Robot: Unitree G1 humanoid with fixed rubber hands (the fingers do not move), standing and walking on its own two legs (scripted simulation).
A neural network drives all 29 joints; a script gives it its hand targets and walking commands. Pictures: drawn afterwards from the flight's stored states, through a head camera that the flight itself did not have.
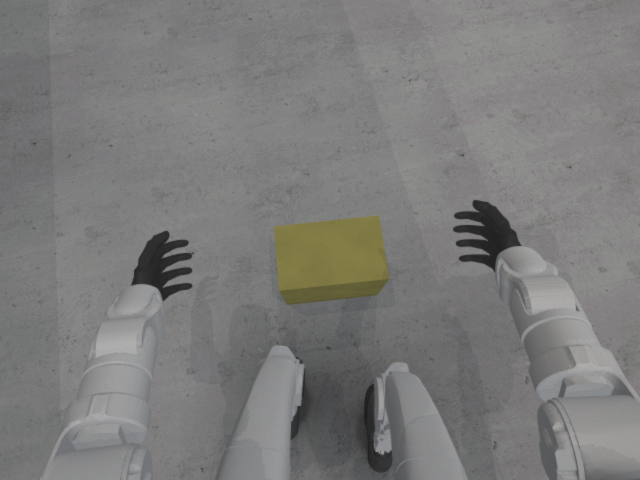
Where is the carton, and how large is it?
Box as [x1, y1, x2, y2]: [274, 216, 388, 304]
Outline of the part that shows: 378,216 274,226 279,291 287,304 377,294 388,279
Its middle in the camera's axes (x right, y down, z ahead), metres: +0.03 +0.05 +1.01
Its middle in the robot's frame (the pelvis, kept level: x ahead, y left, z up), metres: +0.50 +0.03 -0.57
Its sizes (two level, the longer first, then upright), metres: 0.257 0.159 0.215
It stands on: the floor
